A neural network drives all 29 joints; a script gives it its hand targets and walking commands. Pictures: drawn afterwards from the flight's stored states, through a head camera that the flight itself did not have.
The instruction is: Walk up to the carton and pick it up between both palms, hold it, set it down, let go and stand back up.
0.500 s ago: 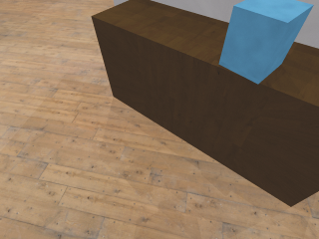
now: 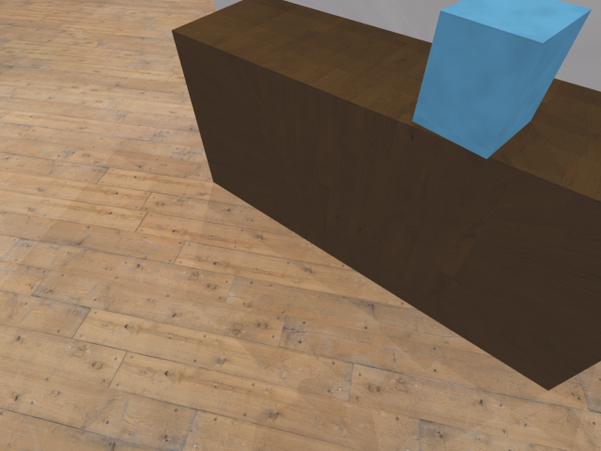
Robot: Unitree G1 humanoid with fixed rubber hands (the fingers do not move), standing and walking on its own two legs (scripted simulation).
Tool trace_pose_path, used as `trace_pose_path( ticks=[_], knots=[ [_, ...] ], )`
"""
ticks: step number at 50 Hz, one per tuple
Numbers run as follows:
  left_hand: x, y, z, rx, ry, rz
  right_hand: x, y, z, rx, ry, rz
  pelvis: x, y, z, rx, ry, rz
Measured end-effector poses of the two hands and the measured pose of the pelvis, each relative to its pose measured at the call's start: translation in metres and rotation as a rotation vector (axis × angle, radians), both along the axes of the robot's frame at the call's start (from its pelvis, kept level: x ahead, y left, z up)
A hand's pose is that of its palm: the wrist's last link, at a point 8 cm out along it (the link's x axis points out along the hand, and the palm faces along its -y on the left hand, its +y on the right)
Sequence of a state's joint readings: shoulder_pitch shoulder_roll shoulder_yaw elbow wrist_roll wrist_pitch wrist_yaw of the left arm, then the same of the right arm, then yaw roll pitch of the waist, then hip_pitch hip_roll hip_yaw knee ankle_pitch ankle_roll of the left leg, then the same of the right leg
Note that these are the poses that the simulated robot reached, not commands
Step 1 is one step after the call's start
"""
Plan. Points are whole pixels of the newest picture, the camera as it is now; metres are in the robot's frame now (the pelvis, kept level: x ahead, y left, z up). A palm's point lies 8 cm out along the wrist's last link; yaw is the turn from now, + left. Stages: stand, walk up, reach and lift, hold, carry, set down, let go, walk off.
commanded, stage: stand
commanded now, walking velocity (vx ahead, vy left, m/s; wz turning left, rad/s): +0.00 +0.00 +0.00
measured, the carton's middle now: (490, 72) +0.82 -0.41 +0.07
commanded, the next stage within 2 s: walk up in 0.60 s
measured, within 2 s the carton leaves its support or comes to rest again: neither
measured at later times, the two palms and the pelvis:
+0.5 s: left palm out of the picture -0.04 +0.20 -0.15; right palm out of the picture -0.04 -0.20 -0.15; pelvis +0.00 +0.00 +0.00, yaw +0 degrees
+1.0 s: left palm out of the picture +0.06 +0.23 -0.13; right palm out of the picture -0.03 -0.28 -0.15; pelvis +0.02 -0.02 -0.01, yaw -10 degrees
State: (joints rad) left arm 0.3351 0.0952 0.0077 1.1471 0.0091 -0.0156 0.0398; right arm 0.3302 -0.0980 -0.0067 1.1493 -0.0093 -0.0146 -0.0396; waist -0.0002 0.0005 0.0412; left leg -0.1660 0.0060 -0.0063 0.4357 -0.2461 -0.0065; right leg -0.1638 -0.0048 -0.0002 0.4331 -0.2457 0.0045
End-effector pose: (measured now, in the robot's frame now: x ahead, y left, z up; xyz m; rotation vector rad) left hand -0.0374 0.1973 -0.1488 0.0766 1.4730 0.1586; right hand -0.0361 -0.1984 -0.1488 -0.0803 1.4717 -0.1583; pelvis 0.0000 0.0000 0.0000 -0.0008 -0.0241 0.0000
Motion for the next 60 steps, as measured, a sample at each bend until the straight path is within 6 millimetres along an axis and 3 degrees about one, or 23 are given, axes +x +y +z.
trace_pose_path(
  ticks=[40, 42, 45, 49, 53, 55, 57, 60],
  knots=[
    [0.000, 0.000, 0.000, -0.001, 0.001, 0.001, 0.000, 0.000, 0.000, 0.000, 0.000, -0.001, 0.001, 0.000, 0.000, 0.000, 0.000, 0.000],
    [0.002, 0.004, 0.000, 0.005, -0.005, -0.017, 0.006, -0.006, -0.001, -0.018, -0.040, 0.007, 0.001, 0.000, -0.002, 0.009, 0.003, -0.035],
    [0.021, 0.018, 0.002, 0.038, -0.004, -0.127, 0.011, -0.031, -0.002, -0.082, -0.120, -0.054, 0.002, -0.004, -0.006, 0.011, 0.002, -0.106],
    [0.082, 0.033, 0.013, 0.108, -0.100, -0.247, 0.006, -0.068, -0.002, -0.142, -0.154, -0.110, 0.012, -0.018, -0.009, 0.018, -0.011, -0.168],
    [0.150, 0.026, 0.026, 0.172, -0.226, -0.323, 0.013, -0.107, -0.013, -0.155, -0.164, -0.128, 0.033, -0.041, -0.017, 0.021, -0.030, -0.222],
    [0.176, 0.017, 0.024, 0.203, -0.278, -0.346, 0.023, -0.129, -0.027, -0.161, -0.168, -0.125, 0.046, -0.058, -0.030, 0.021, -0.039, -0.245],
    [0.189, 0.008, 0.012, 0.226, -0.304, -0.335, 0.039, -0.149, -0.041, -0.158, -0.171, -0.101, 0.056, -0.072, -0.046, -0.004, -0.041, -0.263],
    [0.185, -0.013, 0.002, 0.205, -0.255, -0.311, 0.083, -0.162, -0.041, -0.131, -0.249, -0.084, 0.072, -0.082, -0.049, -0.022, -0.043, -0.276]
  ],
)
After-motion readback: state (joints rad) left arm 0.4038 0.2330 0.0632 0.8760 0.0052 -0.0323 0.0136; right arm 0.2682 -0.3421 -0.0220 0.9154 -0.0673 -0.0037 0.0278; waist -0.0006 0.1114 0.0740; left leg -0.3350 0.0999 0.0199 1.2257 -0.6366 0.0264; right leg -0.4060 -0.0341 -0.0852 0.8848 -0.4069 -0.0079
